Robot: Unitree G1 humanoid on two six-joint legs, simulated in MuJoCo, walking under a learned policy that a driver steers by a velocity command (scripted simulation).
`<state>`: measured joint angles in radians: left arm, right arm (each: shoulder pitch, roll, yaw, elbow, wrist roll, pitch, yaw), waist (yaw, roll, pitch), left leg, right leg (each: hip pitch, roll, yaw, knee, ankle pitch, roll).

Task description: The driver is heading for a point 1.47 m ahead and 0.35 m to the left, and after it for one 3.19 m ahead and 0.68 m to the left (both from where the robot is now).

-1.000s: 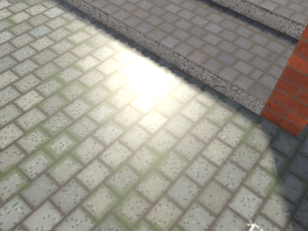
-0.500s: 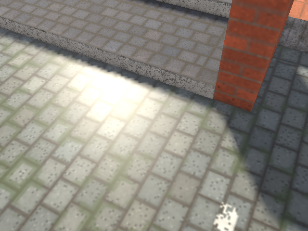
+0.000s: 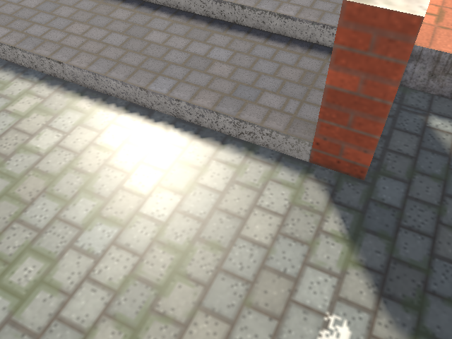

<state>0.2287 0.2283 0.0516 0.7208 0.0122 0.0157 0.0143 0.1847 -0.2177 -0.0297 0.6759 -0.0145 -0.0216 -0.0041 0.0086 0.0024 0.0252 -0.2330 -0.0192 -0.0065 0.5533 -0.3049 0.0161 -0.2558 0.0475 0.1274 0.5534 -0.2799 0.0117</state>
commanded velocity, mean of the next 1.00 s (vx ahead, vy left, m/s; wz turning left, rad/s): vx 0.00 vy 0.00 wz -0.01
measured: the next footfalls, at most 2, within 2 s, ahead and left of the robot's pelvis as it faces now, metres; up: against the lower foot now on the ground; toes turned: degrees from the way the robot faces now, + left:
right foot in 1.40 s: +0.16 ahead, -0.14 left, +0.00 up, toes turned -2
left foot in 1.90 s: +0.50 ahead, +0.08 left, +0.00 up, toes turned +11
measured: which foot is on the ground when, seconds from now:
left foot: down 0.00-1.00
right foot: down 0.00-1.00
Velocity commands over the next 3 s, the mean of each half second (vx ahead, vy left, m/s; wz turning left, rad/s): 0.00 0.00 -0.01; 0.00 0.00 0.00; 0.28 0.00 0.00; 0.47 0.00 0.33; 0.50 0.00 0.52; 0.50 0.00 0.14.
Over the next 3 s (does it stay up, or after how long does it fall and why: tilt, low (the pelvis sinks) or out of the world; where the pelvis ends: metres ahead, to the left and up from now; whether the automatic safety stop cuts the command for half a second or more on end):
stays up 0.88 0.19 0.00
